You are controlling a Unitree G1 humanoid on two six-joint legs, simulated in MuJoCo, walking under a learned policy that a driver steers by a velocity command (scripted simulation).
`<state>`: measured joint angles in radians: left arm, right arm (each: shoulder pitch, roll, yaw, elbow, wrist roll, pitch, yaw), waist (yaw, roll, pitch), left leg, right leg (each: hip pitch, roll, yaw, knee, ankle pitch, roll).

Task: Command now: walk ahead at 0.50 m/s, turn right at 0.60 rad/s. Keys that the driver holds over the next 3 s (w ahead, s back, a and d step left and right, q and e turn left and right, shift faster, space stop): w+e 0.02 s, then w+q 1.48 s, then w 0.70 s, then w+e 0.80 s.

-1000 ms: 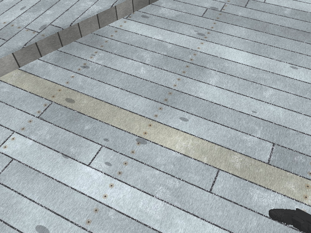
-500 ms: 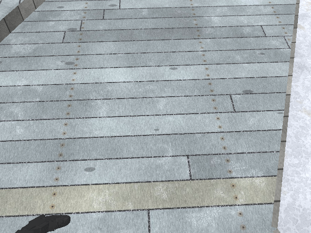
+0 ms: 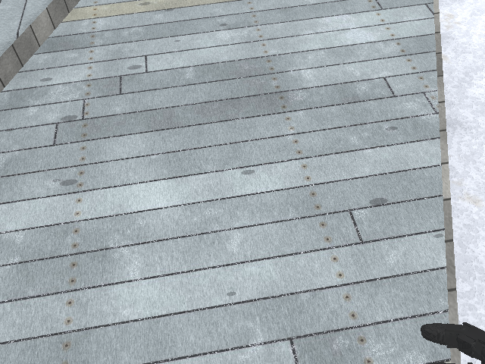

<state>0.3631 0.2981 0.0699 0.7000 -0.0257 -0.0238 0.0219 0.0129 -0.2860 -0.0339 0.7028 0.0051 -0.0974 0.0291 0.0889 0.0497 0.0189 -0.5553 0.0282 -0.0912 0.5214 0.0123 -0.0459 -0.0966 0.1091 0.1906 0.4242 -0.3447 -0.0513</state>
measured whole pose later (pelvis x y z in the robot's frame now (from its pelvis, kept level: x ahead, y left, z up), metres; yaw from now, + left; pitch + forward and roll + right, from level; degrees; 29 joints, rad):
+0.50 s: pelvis +0.26 +0.01 +0.00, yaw +5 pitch +2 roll +1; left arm 0.04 0.26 0.03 0.61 -0.01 -0.10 -0.01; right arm 0.43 -0.29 -0.06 0.84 0.03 -0.04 -0.01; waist -0.11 -0.02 0.01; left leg -0.08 -0.06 -0.16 0.40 -0.34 0.01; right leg -0.42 0.00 0.07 0.44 -0.06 0.01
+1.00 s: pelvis +0.51 +0.08 -0.02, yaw +23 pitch +2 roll -2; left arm 0.38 0.31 0.08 0.84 -0.03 -0.05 0.00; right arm 0.05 -0.28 -0.04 0.58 0.01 -0.02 0.06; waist 0.09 0.03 0.04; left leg -0.53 0.02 0.04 0.60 -0.13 0.10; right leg 0.08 -0.07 -0.23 0.41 -0.47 0.07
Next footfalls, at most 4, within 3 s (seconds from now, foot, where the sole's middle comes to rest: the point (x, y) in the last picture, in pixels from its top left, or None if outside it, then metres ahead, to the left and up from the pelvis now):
0.06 left None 0.20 0.13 -0.77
0.52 right None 0.42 -0.10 -0.77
1.00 left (205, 307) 0.62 0.23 -0.77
1.50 right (226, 215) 0.95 0.21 -0.77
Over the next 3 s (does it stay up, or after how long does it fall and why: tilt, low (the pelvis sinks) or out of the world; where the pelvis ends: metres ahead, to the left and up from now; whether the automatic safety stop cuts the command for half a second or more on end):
stays up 1.37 0.76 -0.01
